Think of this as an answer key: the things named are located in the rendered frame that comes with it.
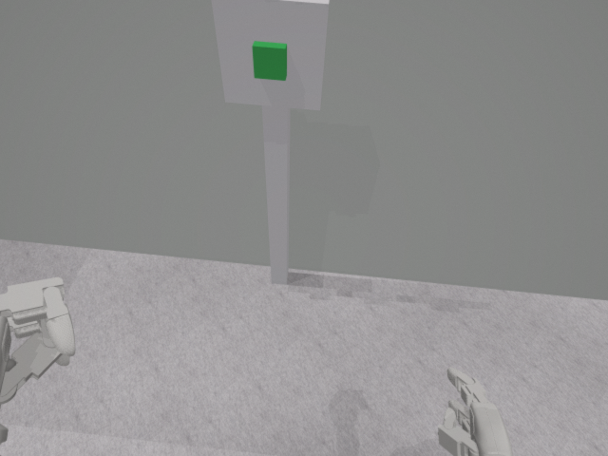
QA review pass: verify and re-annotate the button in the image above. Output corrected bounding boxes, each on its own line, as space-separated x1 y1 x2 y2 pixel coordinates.
252 41 287 81

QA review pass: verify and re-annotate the right robot hand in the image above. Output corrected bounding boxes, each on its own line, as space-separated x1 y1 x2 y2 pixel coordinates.
438 368 513 456

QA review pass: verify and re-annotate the panel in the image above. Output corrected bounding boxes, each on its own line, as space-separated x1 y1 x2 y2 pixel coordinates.
212 0 330 285

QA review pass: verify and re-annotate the left robot hand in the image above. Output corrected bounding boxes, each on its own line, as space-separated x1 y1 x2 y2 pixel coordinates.
0 277 75 408

